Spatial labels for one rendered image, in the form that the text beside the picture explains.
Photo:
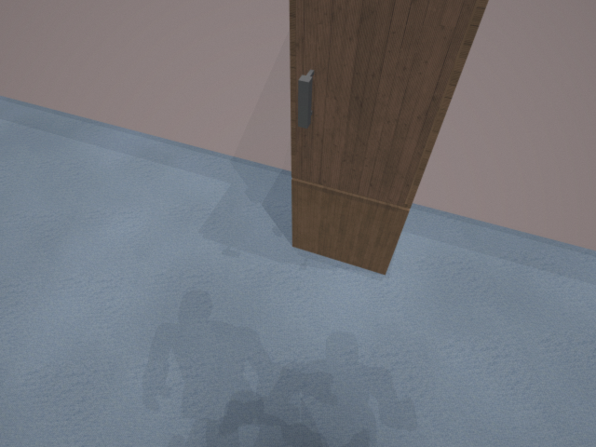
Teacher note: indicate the handle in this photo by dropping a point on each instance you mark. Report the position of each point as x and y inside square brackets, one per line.
[305, 99]

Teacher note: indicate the cupboard door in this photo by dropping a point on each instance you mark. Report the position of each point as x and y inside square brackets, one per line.
[380, 71]

